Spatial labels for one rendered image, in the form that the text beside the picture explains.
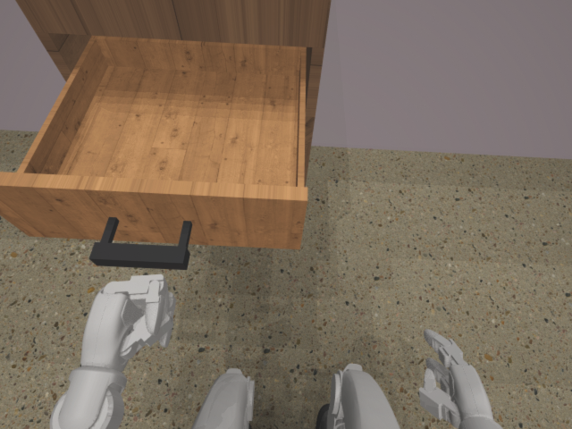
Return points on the left robot forearm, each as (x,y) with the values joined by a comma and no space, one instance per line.
(93,400)

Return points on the drawer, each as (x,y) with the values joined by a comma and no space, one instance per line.
(155,132)

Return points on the left robot thigh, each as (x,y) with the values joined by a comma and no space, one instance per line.
(228,405)

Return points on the cabinet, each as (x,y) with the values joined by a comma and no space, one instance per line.
(65,27)

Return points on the handle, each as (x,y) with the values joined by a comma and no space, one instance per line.
(106,253)

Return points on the right robot hand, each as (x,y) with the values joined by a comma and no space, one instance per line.
(462,394)

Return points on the left robot hand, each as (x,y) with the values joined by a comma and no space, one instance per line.
(142,303)

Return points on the right robot thigh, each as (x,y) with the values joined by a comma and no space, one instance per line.
(359,400)

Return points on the robot thigh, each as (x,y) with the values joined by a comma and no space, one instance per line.
(359,400)
(228,405)

